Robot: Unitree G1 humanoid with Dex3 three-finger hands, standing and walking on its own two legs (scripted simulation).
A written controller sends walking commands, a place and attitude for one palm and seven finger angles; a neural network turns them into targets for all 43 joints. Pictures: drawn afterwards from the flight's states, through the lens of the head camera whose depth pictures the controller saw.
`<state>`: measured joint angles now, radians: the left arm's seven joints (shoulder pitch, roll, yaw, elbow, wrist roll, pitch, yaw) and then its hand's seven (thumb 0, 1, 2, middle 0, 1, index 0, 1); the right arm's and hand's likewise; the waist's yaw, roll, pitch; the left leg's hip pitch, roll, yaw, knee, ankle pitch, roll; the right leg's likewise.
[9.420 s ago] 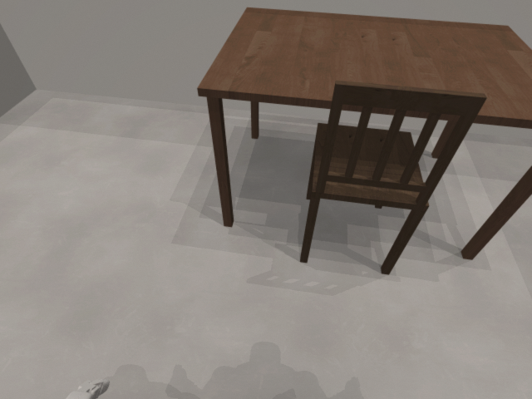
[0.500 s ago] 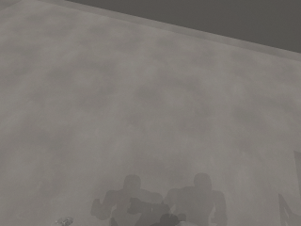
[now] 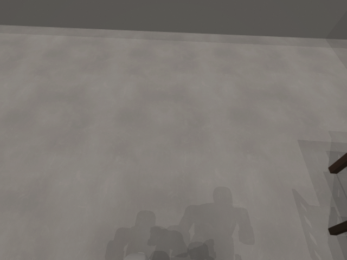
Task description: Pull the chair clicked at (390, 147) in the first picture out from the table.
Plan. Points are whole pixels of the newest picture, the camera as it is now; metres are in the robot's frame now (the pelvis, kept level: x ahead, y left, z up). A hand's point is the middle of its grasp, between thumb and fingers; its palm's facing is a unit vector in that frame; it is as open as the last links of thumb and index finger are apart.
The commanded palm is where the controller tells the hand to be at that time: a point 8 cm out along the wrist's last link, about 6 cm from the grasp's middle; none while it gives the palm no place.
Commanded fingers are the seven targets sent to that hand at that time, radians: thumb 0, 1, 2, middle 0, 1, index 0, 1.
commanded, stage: turn to face it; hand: left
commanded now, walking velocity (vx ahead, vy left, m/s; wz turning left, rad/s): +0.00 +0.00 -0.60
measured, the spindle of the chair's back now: out of the picture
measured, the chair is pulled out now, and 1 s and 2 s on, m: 0.00 0.00 0.00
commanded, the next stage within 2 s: none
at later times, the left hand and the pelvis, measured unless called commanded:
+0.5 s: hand out of the picture +0.14 +0.18 -0.16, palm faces -0.30 -0.92 -0.25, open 7.4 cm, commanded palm none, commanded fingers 0.00 0.90 0.90 -0.20 -0.30 -0.20 -0.30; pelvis -0.01 +0.00 -0.01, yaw -20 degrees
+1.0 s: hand (139, 251) +0.17 +0.11 -0.17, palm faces -0.51 -0.83 -0.22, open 7.4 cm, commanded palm none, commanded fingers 0.00 0.90 0.90 -0.20 -0.30 -0.20 -0.30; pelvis +0.00 -0.02 +0.00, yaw -36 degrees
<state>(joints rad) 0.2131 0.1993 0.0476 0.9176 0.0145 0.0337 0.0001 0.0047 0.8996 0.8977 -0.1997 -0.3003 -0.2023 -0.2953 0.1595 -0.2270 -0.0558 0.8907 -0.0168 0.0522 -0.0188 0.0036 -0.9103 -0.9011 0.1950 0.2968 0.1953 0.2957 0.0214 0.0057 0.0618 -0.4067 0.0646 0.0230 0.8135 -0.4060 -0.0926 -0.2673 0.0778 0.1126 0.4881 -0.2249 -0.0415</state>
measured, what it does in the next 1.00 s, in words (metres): steps on the spot, turning right: left foot, then right foot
